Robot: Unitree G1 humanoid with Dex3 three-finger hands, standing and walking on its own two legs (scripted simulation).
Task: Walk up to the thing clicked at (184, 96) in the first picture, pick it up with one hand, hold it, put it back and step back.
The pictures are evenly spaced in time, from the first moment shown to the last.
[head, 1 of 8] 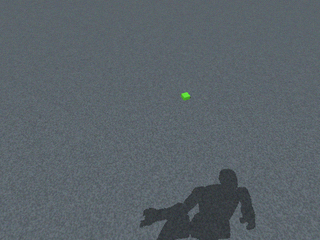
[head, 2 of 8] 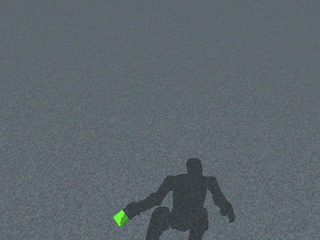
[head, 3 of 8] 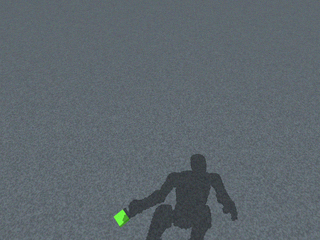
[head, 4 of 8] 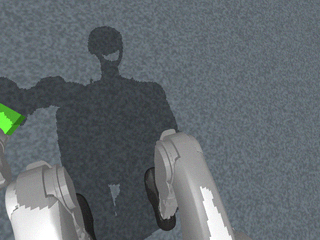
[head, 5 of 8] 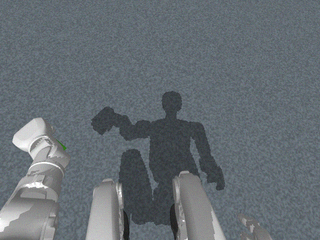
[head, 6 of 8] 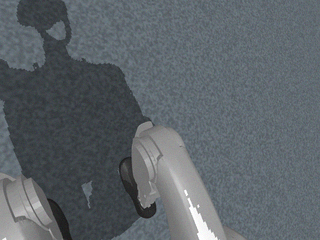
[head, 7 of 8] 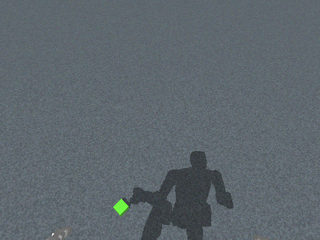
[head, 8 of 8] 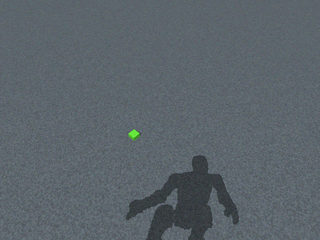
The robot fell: no
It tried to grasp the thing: yes
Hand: left
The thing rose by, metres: 0.68
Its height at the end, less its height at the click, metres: +0.00
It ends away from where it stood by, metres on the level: 0.02
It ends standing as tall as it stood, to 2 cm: yes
